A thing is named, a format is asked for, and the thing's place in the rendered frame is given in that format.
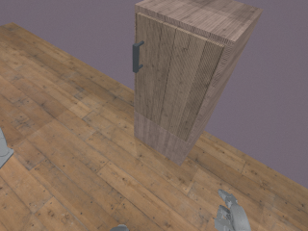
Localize robot left hand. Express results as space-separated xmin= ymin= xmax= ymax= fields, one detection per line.
xmin=0 ymin=127 xmax=14 ymax=168

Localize cupboard door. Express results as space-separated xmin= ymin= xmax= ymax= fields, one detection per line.
xmin=135 ymin=12 xmax=226 ymax=141

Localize handle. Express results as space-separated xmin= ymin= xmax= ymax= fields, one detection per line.
xmin=132 ymin=40 xmax=144 ymax=73

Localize robot right hand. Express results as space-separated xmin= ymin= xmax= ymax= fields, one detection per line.
xmin=214 ymin=189 xmax=251 ymax=231

